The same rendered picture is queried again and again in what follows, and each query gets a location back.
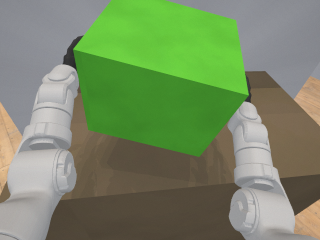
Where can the carton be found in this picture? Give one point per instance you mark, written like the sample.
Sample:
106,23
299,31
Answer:
160,73

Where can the robot left hand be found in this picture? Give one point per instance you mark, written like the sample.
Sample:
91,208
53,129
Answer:
69,58

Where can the robot right forearm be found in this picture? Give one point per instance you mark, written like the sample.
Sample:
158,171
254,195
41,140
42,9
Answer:
254,166

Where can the right robot upper arm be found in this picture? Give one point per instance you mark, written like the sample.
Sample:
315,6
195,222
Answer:
263,215

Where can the left robot upper arm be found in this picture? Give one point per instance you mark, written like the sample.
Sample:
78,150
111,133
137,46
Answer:
37,181

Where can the robot left forearm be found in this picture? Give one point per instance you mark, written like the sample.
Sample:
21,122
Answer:
52,113

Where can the robot right hand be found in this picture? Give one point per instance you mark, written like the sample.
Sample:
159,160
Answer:
248,99

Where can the pedestal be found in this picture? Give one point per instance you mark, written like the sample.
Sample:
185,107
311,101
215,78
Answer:
127,190

